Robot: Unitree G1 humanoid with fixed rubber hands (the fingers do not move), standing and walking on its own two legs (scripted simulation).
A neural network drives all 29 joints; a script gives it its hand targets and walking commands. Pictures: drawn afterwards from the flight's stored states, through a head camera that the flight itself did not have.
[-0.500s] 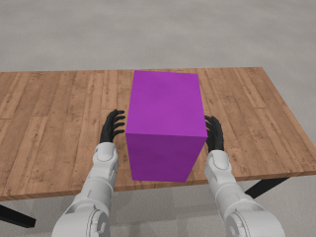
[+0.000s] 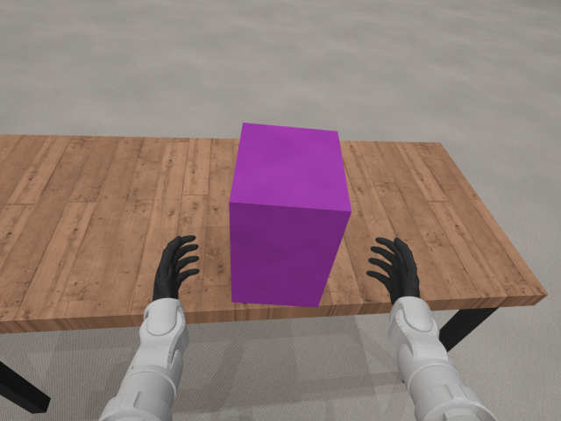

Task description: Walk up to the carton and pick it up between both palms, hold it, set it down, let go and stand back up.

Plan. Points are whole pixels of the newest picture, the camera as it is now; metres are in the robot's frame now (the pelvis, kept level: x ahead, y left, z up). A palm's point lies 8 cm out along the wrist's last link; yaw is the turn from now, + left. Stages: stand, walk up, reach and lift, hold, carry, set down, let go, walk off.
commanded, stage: set down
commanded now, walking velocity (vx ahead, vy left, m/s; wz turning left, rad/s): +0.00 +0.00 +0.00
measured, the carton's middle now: (282, 220) +0.46 -0.01 +0.02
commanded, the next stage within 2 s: none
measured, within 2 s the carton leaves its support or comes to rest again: neither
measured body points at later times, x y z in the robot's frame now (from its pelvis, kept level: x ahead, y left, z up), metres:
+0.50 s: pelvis +0.02 -0.01 +0.00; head +0.02 +0.02 +0.45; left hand +0.26 +0.17 -0.04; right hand +0.25 -0.21 -0.02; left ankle +0.06 +0.10 -0.74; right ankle +0.05 -0.11 -0.74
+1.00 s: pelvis +0.04 -0.01 +0.00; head +0.05 +0.02 +0.45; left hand +0.27 +0.18 -0.05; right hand +0.24 -0.22 -0.04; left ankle +0.06 +0.10 -0.74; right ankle +0.05 -0.11 -0.74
